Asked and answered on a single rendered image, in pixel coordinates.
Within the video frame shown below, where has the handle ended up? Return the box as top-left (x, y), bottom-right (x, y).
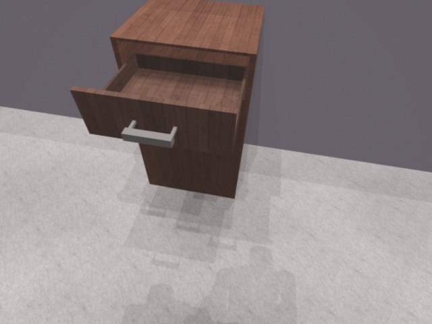
top-left (121, 120), bottom-right (178, 149)

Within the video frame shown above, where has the cabinet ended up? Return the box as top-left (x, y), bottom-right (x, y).
top-left (110, 0), bottom-right (265, 198)

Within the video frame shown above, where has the drawer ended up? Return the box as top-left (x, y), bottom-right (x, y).
top-left (70, 52), bottom-right (248, 156)

